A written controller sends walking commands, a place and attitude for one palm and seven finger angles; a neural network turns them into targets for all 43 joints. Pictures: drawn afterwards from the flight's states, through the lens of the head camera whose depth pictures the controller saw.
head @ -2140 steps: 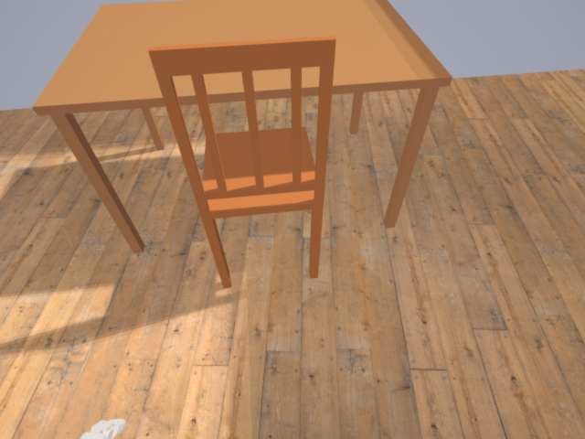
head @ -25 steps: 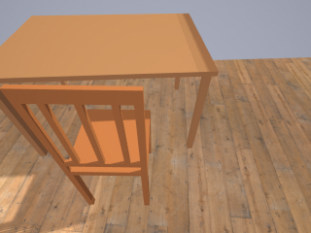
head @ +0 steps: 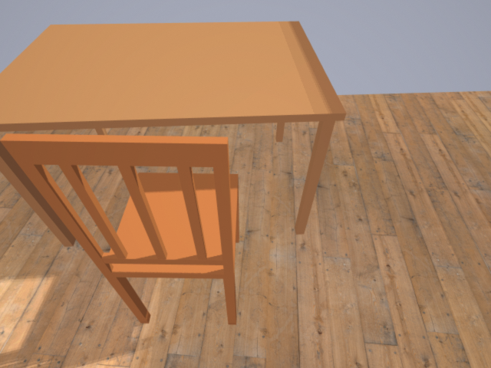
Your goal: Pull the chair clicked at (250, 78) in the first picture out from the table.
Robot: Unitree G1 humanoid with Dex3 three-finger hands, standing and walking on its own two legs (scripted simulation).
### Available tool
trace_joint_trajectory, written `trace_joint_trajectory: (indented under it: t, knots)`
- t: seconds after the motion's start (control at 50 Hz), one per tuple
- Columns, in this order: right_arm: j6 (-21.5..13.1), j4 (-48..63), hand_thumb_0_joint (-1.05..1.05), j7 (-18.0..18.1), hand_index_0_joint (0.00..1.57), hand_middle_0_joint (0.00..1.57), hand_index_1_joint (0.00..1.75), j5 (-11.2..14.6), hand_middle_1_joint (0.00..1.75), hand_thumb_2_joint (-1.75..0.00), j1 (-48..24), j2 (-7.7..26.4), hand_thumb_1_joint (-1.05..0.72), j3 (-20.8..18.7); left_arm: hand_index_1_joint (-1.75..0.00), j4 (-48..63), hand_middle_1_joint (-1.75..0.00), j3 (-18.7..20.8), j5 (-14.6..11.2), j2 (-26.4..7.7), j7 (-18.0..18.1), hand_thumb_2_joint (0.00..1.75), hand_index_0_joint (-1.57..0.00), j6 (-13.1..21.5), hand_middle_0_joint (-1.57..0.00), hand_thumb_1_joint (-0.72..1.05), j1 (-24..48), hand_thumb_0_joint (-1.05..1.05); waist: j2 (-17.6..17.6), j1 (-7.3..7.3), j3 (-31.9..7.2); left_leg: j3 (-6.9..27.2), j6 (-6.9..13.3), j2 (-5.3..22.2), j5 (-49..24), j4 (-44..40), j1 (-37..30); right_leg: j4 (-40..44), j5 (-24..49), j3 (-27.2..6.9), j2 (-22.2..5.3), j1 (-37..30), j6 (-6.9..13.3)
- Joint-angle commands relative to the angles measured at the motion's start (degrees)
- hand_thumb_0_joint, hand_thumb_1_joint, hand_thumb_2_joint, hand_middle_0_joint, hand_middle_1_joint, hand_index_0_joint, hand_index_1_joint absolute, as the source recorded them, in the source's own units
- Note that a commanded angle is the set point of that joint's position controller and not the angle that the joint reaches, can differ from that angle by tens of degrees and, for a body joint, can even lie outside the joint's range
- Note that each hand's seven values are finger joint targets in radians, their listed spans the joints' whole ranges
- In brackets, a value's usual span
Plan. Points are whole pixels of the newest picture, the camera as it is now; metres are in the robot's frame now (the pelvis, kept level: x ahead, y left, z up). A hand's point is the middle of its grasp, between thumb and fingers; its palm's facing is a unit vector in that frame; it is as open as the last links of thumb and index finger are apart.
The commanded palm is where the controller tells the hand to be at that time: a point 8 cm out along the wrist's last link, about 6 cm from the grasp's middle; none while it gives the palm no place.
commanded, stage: look again from close up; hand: left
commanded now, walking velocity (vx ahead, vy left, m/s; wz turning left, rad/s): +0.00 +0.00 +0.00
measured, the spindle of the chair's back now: (147, 218) +0.43 +0.25 -0.07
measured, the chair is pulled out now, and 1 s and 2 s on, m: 0.17 0.17 0.17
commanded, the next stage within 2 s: raise the hand toward the chair's back in 0.66 s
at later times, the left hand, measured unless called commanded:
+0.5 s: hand out of the picture -0.03 +0.16 -0.18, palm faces +0.03 -0.98 -0.19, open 7.3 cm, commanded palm none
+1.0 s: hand (142, 313) +0.21 +0.18 -0.01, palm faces +0.19 -0.98 -0.07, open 7.8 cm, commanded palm +0.10 +0.22 -0.07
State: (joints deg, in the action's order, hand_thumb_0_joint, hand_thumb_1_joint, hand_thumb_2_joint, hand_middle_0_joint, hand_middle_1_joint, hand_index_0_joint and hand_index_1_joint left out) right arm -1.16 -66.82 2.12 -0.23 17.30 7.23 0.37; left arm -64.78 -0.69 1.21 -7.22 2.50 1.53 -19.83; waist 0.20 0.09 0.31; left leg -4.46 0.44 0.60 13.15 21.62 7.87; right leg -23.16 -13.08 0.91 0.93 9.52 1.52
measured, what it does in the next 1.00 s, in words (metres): stands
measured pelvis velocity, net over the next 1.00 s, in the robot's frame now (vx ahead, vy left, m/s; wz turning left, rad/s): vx -0.02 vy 0.01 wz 0.06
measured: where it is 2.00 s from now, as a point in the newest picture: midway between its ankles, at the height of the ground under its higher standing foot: outside the picture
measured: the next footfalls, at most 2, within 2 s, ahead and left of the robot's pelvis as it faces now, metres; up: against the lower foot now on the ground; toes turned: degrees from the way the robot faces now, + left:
none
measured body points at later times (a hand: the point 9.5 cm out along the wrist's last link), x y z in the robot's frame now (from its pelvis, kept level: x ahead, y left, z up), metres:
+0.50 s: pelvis +0.00 +0.00 +0.00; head +0.00 +0.00 +0.45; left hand -0.03 +0.21 -0.16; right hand -0.02 -0.21 -0.17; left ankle -0.02 +0.11 -0.74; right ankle -0.01 -0.10 -0.74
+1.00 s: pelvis -0.02 +0.01 -0.03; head -0.01 -0.01 +0.42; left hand +0.19 +0.23 +0.00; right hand +0.12 -0.26 -0.13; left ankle -0.02 +0.11 -0.74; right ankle -0.01 -0.10 -0.74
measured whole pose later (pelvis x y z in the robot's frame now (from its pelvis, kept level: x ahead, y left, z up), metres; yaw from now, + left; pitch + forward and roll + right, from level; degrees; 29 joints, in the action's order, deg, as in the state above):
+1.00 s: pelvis -0.02 +0.01 -0.03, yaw +3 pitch +4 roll +1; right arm -16.4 -44.4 4.1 1.3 15.0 17.0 -1.6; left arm -12.1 1.1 -11.1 -9.5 2.2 17.1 -17.0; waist 2.9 -2.4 -4.3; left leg -2.1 1.5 -1.3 19.9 40.8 25.5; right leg -42.1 -20.9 3.4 -1.9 25.8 0.7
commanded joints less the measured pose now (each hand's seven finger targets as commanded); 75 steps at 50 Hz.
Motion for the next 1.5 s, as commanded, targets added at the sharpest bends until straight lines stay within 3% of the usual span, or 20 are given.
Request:
trace_joint_trajectory:
  t: [0.0,0.72,0.74,0.76,0.78,0.8,0.82,0.86,0.9,0.92,0.96,0.98,1.02,1.08,1.14,1.2,1.28,1.36,1.42,1.48]
  knots:
    - [-0.29,0.91,0.00,0.00,0.20,0.20,0.30,0.10,0.30,-0.90,4.25,5.06,-0.90,-0.51,-0.30,0.95,-0.30,0.71,-0.25,-5.48,0.33,0.90,-0.20,0.30,-0.20,0.90,-5.66,0.00,-0.17,-0.07,5.07,6.21,0.95,5.83,-6.70,-3.46,0.13,5.34,6.56,-6.43,-6.43,4.52,0.41]
    - [-0.32,0.95,0.00,0.00,0.20,0.20,0.30,0.10,0.30,-0.90,4.36,4.99,-0.90,-0.64,-0.30,1.07,-0.30,0.84,-0.24,-5.56,0.33,0.90,-0.20,0.38,-0.20,0.90,-5.89,0.00,-0.80,-0.11,4.60,6.21,0.87,5.79,-6.07,-3.41,-0.07,5.33,6.04,-6.79,-6.36,4.72,0.47]
    - [-1.03,5.77,0.00,-0.91,0.20,0.20,0.30,-0.03,0.30,-0.90,-2.07,6.76,-0.90,-0.43,-0.30,0.01,-0.30,0.74,0.32,-7.00,2.08,0.90,-0.20,1.57,-0.20,0.90,-6.19,0.00,-1.69,1.69,8.70,2.92,-1.00,5.80,-4.96,9.09,9.78,3.39,25.43,-7.67,-10.17,3.84,-1.41]
    - [-8.42,27.43,0.00,2.12,0.20,0.20,0.30,2.24,0.30,-0.90,-0.64,18.63,-0.90,-2.31,-0.30,84.88,-0.30,2.61,-12.07,-16.68,0.36,0.89,-0.20,13.57,-0.20,0.88,34.59,0.00,6.19,-6.31,-19.76,3.34,1.59,-0.51,-7.89,1.31,-6.78,-1.42,13.89,-4.75,-4.27,-1.52,-0.38]
    - [-12.58,24.86,0.00,4.10,0.20,0.20,0.30,3.09,0.30,-0.90,-9.42,13.40,-0.90,0.23,-0.29,81.85,-0.29,6.25,-9.83,-19.82,3.23,0.88,-0.20,12.26,-0.20,0.85,30.85,0.00,11.77,-2.99,-13.31,0.56,1.63,0.95,-7.95,1.98,-5.56,-2.92,7.16,-3.17,-1.76,1.58,0.05]
    - [-14.97,22.09,0.00,3.85,0.20,0.20,0.30,1.34,0.30,-0.90,-5.60,14.92,-0.90,-1.91,-0.29,66.65,-0.29,2.89,-8.25,-11.08,4.84,0.87,-0.19,9.65,-0.19,0.83,14.49,0.00,11.47,-2.35,-14.75,1.23,1.00,0.79,-4.08,2.07,-1.83,-3.92,0.90,0.55,-1.58,2.56,0.82]
    - [-15.70,21.85,0.00,2.56,0.20,0.20,0.30,3.08,0.30,-0.90,-5.02,11.29,-0.90,-1.09,-0.29,52.27,-0.29,-3.22,-9.26,0.58,4.59,0.86,-0.19,4.19,-0.19,0.81,-2.37,0.00,4.05,-2.00,-4.29,3.58,1.14,1.13,0.32,2.11,4.85,-3.76,-1.17,2.60,-1.89,6.80,0.22]
    - [-17.42,27.35,0.00,2.96,0.20,0.20,0.30,3.99,0.30,-0.90,-6.73,14.49,-0.90,-1.34,-0.28,68.24,-0.28,-5.22,-12.52,0.18,2.42,0.84,-0.19,8.42,-0.19,0.76,5.85,0.00,0.75,-3.25,-1.68,5.24,1.37,0.56,6.11,5.54,7.40,-4.36,-7.25,2.52,-2.42,11.61,-0.94]
    - [-18.90,29.72,0.00,2.93,0.20,0.20,0.30,2.23,0.30,-0.90,-6.27,14.82,-0.90,-2.35,-0.27,62.15,-0.27,-5.50,-12.04,1.88,0.93,0.82,-0.18,13.32,-0.18,0.71,5.66,0.00,-10.43,-4.70,1.77,5.53,1.33,-1.17,9.24,12.19,14.03,-6.18,-15.64,2.66,-2.07,20.81,-1.47]
    - [-18.99,30.61,0.00,2.38,0.20,0.20,0.30,1.47,0.30,-0.90,-6.75,14.69,-0.90,-3.14,-0.27,54.90,-0.27,-4.27,-12.09,3.29,-0.67,0.81,-0.18,16.11,-0.18,0.69,3.06,0.00,-16.87,-4.08,3.54,6.03,0.78,-1.15,10.71,15.84,19.79,-8.80,-19.09,3.12,-2.19,26.36,-1.47]
    - [-19.52,34.31,0.00,0.64,0.20,0.20,0.30,0.61,0.30,-0.90,-8.34,14.41,-0.90,-4.33,-0.26,51.55,-0.26,-1.63,-14.12,4.18,-6.26,0.79,-0.17,23.66,-0.17,0.64,-10.51,0.00,-22.46,0.93,-0.28,5.60,-0.17,-1.42,10.55,20.43,27.81,-13.69,-20.58,2.28,-2.17,27.87,-1.17]
    - [-18.94,35.73,0.00,-0.89,0.20,0.20,0.30,0.79,0.30,-0.90,-9.04,14.44,-0.90,-5.06,-0.26,49.86,-0.26,3.10,-14.73,0.70,-9.52,0.78,-0.17,26.94,-0.17,0.62,-18.45,0.00,-18.56,3.65,-2.07,4.61,-0.93,-1.88,8.32,21.56,28.95,-15.50,-16.62,1.25,-2.27,25.15,-0.20]
    - [-17.42,40.07,0.00,-3.27,0.20,0.20,0.30,0.13,0.30,-0.90,-11.84,15.20,-0.90,-5.78,-0.25,53.17,-0.25,6.43,-15.40,-2.87,-16.34,0.76,-0.17,33.49,-0.17,0.57,-20.18,0.00,-12.78,4.08,-8.19,3.41,-1.60,-3.00,2.86,26.59,31.59,-23.45,-2.26,1.37,-2.50,21.28,0.54]
    - [-13.24,43.12,0.00,-4.23,0.20,0.20,0.30,0.56,0.30,-0.90,-12.80,13.48,-0.90,-6.50,-0.24,53.58,-0.24,11.85,-10.59,-8.05,-16.30,0.73,-0.16,31.39,-0.16,0.50,-22.89,0.00,-1.26,7.12,-13.77,1.34,-0.95,-3.23,-2.31,30.21,35.31,-31.26,7.07,0.98,-2.40,21.88,1.15]
    - [-10.95,48.23,0.00,-3.72,0.20,0.20,0.30,0.50,0.30,-0.90,-13.64,12.31,-0.90,-5.79,-0.23,71.90,-0.23,9.11,-11.13,-6.91,-12.92,0.70,-0.15,30.92,-0.15,0.43,-10.51,0.00,5.75,5.08,-17.58,1.80,-0.30,-2.73,-0.68,33.18,36.01,-34.84,4.03,0.66,-1.90,27.07,1.46]
    - [-11.29,47.44,0.00,-2.47,0.20,0.20,0.30,-0.64,0.30,-0.90,-10.05,11.36,-0.90,-6.01,-0.22,89.54,-0.22,10.44,-12.32,-9.14,-8.77,0.67,-0.15,37.49,-0.15,0.36,-2.35,0.00,9.65,2.06,-25.69,4.73,0.64,-0.98,-5.19,38.05,31.51,-37.08,4.55,-0.29,-0.80,32.00,1.34]
    - [-13.80,43.92,0.00,-1.31,0.20,0.20,0.30,-0.73,0.30,-0.90,-9.48,12.40,-0.90,-3.59,-0.20,92.66,-0.20,0.62,-13.11,-4.61,-13.07,0.63,-0.14,42.81,-0.14,0.27,5.10,0.00,7.93,-4.38,-23.18,7.79,1.74,0.42,-1.25,42.34,32.96,-37.47,-2.90,0.29,-0.11,42.27,0.90]
    - [-15.38,42.85,0.00,0.72,0.20,0.20,0.30,1.08,0.30,-0.90,-8.12,14.38,-0.90,-3.55,-0.19,76.89,-0.19,-0.64,-14.39,-5.75,-22.13,0.59,-0.13,35.01,-0.13,0.18,0.54,0.00,-2.57,-6.47,-17.52,8.24,1.91,0.21,11.02,43.97,43.76,-33.66,-12.78,-0.88,-0.19,41.92,-0.06]
    - [-13.26,46.01,0.00,1.49,0.20,0.20,0.30,3.28,0.30,-0.90,-10.23,14.85,-0.90,-3.69,-0.18,70.78,-0.18,6.74,-15.31,-11.26,-25.70,0.56,-0.12,21.75,-0.12,0.11,-6.51,0.00,-4.74,-0.89,-22.89,6.69,1.75,-1.20,11.10,40.95,44.97,-31.52,-14.13,-2.03,-1.15,33.74,-0.49]
    - [-10.89,48.50,0.00,2.11,0.20,0.20,0.30,3.23,0.30,-0.90,-13.16,12.49,-0.90,-4.01,-0.16,76.51,-0.16,17.25,-18.13,-15.13,-21.41,0.53,-0.11,13.43,-0.11,0.04,-10.06,0.00,-5.19,4.48,-31.36,6.26,1.46,-1.99,4.01,38.27,41.54,-32.55,-6.27,-1.34,-1.62,22.79,-0.82]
